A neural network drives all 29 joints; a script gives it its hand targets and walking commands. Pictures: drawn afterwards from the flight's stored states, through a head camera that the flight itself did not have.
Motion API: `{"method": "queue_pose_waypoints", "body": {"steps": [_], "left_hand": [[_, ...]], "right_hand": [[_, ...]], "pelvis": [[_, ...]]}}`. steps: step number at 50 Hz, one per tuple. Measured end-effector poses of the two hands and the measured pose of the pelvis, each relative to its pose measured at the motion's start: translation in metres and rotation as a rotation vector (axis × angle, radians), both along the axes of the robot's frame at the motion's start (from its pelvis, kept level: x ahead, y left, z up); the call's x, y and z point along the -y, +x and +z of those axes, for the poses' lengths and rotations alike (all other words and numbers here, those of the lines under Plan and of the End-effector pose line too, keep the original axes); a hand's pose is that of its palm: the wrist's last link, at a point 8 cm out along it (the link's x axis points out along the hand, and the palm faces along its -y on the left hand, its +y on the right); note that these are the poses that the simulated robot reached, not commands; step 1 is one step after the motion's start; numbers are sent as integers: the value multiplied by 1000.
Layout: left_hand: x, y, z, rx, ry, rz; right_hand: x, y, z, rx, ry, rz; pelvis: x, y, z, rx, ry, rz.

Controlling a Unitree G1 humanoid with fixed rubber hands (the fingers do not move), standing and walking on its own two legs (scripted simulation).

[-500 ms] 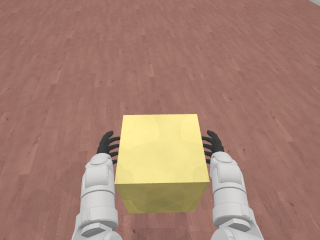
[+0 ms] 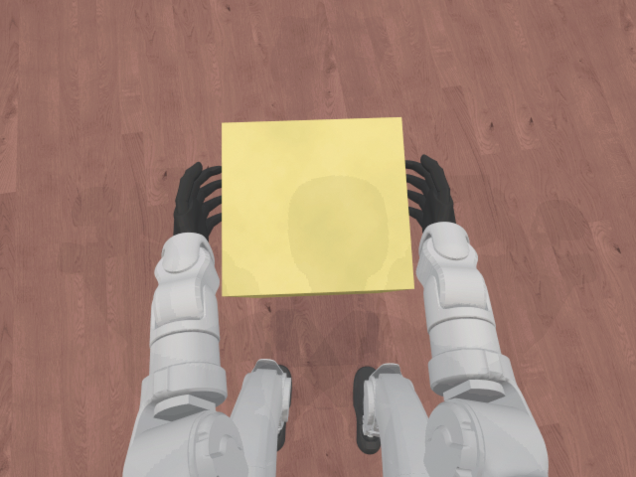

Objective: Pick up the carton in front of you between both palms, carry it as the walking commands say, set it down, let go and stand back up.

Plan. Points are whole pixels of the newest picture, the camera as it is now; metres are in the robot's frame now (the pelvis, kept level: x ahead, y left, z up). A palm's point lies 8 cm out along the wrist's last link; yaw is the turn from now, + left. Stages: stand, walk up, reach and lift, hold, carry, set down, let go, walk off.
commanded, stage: set down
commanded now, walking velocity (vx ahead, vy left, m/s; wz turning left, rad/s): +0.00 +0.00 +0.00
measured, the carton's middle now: (315, 224) +0.44 +0.04 -0.15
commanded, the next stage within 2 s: none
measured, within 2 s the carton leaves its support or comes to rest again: rests again in 1.72 s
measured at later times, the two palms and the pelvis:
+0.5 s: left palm (211, 241) +0.42 +0.20 -0.22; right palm (391, 212) +0.48 -0.09 -0.22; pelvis -0.03 +0.00 -0.13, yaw +0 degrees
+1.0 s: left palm (222, 249) +0.44 +0.22 -0.37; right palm (364, 213) +0.53 -0.06 -0.38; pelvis -0.04 -0.01 -0.23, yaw +2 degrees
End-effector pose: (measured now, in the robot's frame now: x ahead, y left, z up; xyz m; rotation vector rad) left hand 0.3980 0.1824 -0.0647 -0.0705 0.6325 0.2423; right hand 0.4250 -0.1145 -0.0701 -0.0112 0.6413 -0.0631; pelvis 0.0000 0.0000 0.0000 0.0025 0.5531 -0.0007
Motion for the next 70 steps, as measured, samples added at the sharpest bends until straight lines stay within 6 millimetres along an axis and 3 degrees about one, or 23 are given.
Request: {"method": "queue_pose_waypoints", "body": {"steps": [8,28,58,63,70], "left_hand": [[-6,8,-38,-38,3,39],[-22,26,-169,-55,17,110],[-47,48,-352,-119,11,169],[-53,56,-367,-127,15,161],[-55,58,-374,-117,-1,172]], "right_hand": [[-7,19,-40,-38,-3,42],[-28,65,-170,-50,-19,142],[-58,121,-355,-102,-74,306],[-64,129,-375,-107,-80,330],[-66,133,-379,-101,-80,327]], "pelvis": [[-3,-11,-39,-91,13,-18],[2,-33,-145,-256,16,-10],[8,-43,-259,-211,49,-6],[7,-39,-271,-188,49,0],[4,-37,-282,-169,44,12]]}}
